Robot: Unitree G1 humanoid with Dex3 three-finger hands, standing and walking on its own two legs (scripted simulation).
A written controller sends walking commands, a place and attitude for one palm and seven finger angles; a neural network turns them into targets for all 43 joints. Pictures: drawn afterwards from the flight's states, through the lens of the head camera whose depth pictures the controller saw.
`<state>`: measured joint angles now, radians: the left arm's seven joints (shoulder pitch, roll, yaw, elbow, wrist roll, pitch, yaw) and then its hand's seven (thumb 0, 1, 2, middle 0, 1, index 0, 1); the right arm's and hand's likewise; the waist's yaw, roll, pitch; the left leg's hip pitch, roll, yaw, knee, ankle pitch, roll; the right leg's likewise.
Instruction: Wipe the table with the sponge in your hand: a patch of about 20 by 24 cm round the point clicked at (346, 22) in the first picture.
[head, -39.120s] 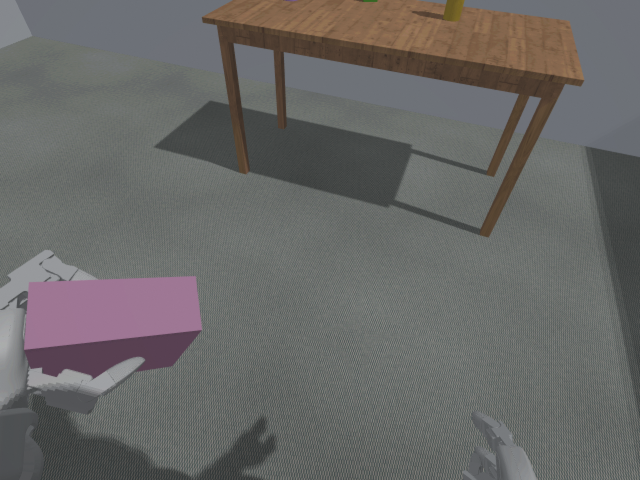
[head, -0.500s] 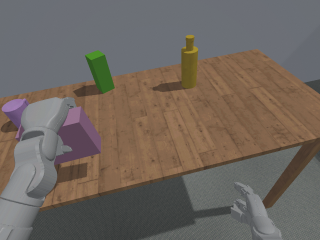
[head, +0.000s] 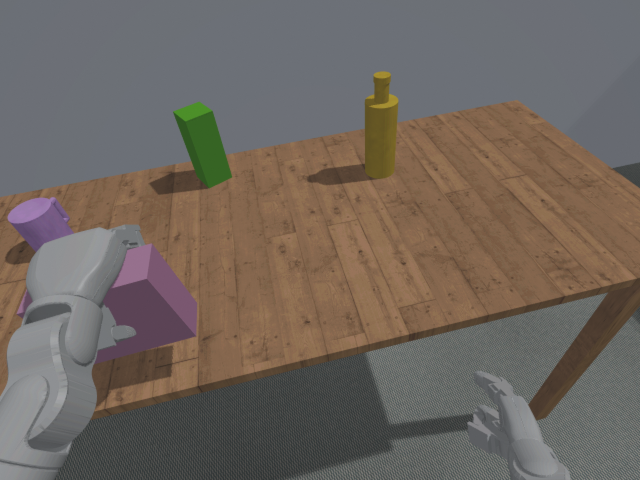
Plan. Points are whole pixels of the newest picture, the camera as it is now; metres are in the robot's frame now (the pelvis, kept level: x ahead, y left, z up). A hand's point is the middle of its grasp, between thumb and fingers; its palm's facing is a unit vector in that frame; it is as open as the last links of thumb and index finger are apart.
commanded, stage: bring the sponge back beside the body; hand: left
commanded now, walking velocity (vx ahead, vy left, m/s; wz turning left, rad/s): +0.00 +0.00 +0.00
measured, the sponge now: (128, 316) +0.25 +0.29 +0.10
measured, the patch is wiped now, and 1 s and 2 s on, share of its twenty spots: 0.95 0.95 0.95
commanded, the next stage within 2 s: step back with the hand held close in 1.14 s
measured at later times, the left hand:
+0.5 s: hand (101, 330) +0.21 +0.28 +0.13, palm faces +0.08 -0.11 -0.99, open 9.6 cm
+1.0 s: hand (94, 356) +0.18 +0.28 +0.13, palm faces +0.10 -0.12 -0.99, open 9.6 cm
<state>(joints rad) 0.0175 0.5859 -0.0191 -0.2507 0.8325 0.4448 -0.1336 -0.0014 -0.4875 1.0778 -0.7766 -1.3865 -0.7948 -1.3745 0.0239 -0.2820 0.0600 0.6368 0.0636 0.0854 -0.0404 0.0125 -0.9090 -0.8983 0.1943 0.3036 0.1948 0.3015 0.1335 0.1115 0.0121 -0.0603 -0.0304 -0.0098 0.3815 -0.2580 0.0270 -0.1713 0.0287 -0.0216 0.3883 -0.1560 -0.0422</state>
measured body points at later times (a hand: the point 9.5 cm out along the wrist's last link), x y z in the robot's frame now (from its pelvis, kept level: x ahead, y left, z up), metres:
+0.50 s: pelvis -0.01 +0.00 +0.00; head -0.03 -0.04 +0.45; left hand +0.20 +0.28 +0.19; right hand +0.25 -0.19 -0.07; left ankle -0.03 +0.11 -0.74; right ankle +0.04 -0.10 -0.74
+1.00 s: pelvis -0.02 +0.00 +0.00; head -0.05 -0.05 +0.44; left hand +0.17 +0.28 +0.18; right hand +0.24 -0.19 -0.07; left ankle -0.03 +0.11 -0.74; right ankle +0.04 -0.10 -0.74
